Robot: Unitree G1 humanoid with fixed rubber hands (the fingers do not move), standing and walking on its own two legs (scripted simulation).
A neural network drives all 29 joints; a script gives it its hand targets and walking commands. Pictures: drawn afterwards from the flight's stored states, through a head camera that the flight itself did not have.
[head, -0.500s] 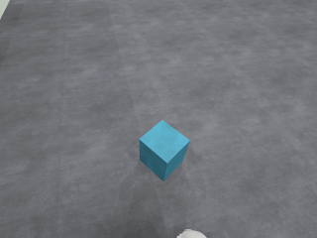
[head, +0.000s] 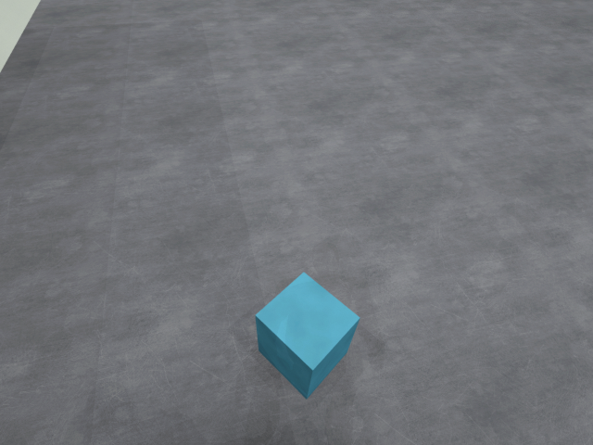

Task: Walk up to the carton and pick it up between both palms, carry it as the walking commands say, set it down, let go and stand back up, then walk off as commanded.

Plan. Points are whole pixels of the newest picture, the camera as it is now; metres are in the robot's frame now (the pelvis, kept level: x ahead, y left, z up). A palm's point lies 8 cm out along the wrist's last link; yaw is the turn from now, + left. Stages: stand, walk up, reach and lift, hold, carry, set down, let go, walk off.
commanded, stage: walk up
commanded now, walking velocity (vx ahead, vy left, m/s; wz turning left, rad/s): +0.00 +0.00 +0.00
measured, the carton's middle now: (305, 335) +0.54 -0.05 -0.63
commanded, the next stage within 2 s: none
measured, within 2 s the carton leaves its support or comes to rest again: neither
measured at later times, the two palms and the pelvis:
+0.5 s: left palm out of the picture +0.02 +0.21 -0.14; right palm out of the picture +0.04 -0.25 -0.14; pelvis +0.02 -0.02 +0.01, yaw +0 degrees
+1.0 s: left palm out of the picture -0.01 +0.17 -0.15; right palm out of the picture -0.01 -0.25 -0.14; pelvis +0.00 -0.04 +0.00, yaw +1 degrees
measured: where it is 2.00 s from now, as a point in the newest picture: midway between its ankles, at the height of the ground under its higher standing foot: outside the picture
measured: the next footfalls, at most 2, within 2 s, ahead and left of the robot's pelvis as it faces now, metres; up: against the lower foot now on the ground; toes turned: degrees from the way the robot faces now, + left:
left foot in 1.38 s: +0.04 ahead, +0.08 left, +0.00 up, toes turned +5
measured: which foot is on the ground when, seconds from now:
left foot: down 0.00-1.00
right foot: down 0.00-1.00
